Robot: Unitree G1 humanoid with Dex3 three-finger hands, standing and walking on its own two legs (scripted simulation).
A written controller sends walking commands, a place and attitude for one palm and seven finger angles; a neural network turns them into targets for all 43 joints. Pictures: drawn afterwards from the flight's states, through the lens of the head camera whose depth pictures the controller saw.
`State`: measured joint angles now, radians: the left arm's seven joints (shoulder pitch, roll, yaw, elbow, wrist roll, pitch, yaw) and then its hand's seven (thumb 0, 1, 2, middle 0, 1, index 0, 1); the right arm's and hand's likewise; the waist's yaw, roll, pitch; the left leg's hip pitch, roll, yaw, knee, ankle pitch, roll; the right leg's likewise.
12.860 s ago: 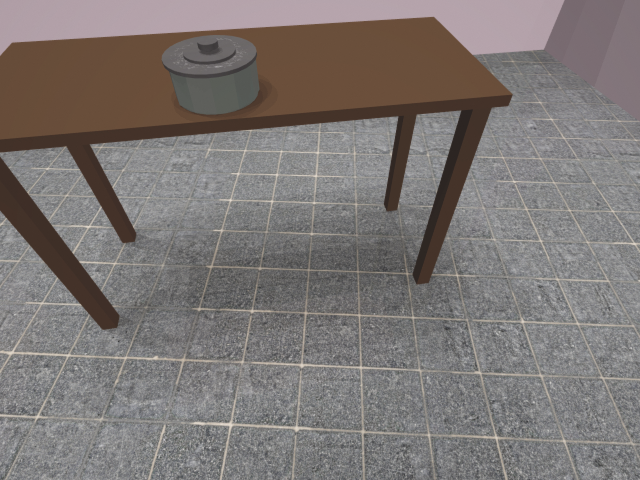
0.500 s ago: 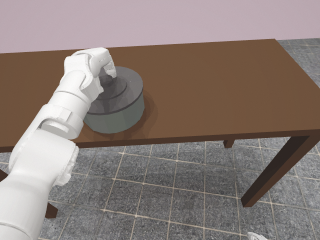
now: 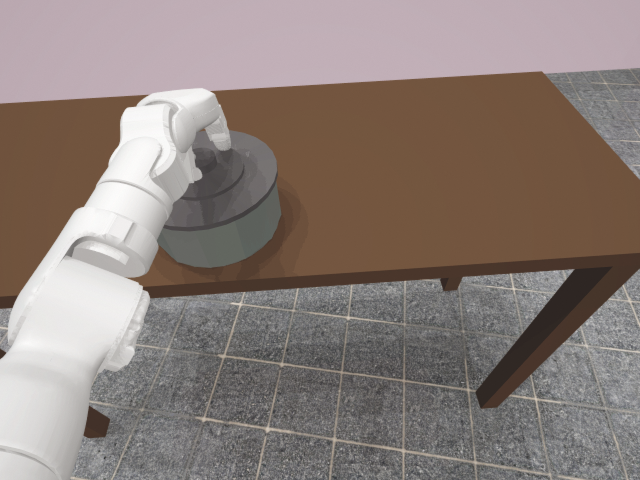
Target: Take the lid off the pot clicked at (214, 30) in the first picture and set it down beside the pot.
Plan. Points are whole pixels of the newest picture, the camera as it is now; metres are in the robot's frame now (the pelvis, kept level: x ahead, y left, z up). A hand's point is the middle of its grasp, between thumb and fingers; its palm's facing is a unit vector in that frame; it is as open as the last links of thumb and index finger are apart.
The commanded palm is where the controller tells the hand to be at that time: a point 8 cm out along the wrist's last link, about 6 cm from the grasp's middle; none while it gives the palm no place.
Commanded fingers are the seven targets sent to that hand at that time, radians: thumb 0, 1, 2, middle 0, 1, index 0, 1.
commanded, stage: raise the hand to come down again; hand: left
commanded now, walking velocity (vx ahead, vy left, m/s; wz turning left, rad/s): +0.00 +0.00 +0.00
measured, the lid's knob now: (200, 161) +0.49 +0.15 +0.15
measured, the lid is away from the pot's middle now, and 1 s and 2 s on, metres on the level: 0.00 0.00 0.00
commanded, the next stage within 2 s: move the open hand above the knob in 1.28 s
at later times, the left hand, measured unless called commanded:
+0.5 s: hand (190, 155) +0.46 +0.15 +0.18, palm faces -0.28 -0.06 -0.96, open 10.4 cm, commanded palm +0.45 +0.15 +0.25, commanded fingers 0.00 -0.20 1.16 -0.70 -0.28 -0.70 -0.28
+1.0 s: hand (195, 139) +0.47 +0.14 +0.20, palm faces -0.27 -0.06 -0.96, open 10.2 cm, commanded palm +0.45 +0.15 +0.27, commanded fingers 0.00 -0.23 1.22 -0.79 -0.08 -0.79 -0.08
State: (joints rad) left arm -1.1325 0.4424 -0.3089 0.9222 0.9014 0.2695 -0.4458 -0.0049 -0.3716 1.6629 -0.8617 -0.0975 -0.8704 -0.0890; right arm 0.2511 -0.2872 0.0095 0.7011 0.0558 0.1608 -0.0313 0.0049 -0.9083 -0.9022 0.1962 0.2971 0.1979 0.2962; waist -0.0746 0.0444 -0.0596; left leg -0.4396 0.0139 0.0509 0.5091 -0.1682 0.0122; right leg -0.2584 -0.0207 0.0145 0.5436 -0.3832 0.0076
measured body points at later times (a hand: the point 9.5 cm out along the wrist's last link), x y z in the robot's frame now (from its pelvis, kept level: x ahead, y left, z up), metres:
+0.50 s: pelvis +0.00 -0.01 +0.00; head +0.02 -0.03 +0.45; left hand +0.47 +0.15 +0.24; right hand +0.13 -0.26 -0.12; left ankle +0.05 +0.12 -0.73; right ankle -0.07 -0.13 -0.73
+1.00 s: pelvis +0.01 -0.01 +0.00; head +0.02 -0.04 +0.45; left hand +0.48 +0.14 +0.26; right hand +0.12 -0.26 -0.13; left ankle +0.05 +0.12 -0.73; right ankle -0.07 -0.13 -0.73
